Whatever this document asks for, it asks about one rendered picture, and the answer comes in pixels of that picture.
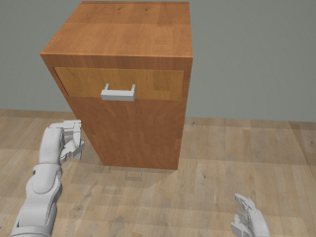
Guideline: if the drawer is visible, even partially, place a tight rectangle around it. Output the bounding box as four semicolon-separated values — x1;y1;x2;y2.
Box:
54;67;184;101

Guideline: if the cabinet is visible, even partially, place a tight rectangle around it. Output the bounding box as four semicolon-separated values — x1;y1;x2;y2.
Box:
39;1;194;170

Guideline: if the left robot hand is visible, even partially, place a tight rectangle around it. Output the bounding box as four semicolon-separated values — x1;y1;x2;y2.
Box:
39;119;84;167

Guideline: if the right robot hand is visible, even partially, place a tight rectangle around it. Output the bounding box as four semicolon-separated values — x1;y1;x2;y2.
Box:
231;194;272;237

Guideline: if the handle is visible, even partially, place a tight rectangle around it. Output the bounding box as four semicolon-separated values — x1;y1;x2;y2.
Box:
101;83;136;102

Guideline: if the left robot forearm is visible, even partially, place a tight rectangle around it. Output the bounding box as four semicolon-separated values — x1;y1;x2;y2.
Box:
9;163;63;237

